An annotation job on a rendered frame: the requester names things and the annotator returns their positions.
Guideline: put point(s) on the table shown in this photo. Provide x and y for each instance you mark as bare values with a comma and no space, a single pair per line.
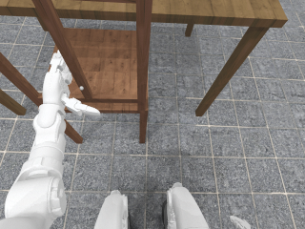
258,15

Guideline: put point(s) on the robot left shin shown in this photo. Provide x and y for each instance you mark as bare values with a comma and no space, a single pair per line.
124,222

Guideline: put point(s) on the robot shin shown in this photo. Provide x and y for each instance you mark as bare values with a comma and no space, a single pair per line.
124,222
171,217

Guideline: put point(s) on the left robot hand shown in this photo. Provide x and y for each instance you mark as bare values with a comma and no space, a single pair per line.
56,82

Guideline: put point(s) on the chair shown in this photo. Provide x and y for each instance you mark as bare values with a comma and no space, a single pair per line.
111,65

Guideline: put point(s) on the robot left upper arm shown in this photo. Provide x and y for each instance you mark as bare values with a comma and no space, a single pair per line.
35,203

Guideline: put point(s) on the right robot hand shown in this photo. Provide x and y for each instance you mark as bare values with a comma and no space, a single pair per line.
240,223

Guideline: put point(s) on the robot left forearm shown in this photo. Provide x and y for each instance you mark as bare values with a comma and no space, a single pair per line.
48,148

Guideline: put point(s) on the robot right shin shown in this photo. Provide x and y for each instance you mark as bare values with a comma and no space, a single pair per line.
171,217

